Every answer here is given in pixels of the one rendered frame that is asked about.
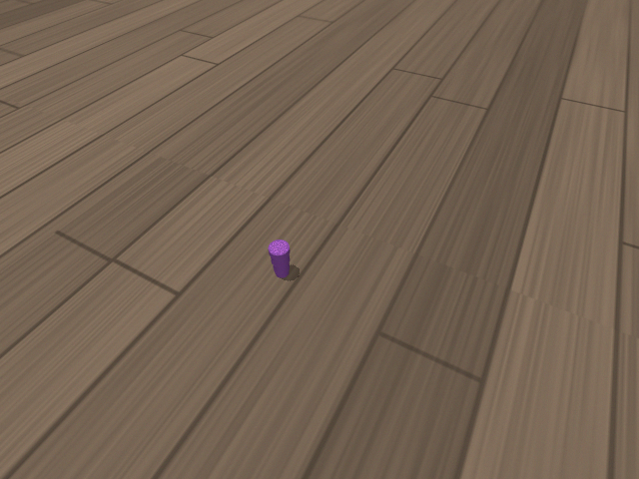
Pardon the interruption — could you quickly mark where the cup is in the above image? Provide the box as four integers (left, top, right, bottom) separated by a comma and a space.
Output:
269, 239, 290, 278

